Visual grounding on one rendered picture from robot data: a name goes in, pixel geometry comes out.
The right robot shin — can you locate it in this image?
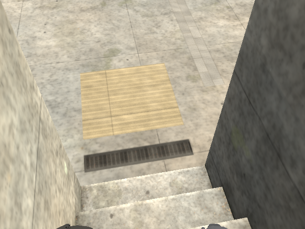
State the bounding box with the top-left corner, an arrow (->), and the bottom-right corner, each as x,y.
208,223 -> 220,227

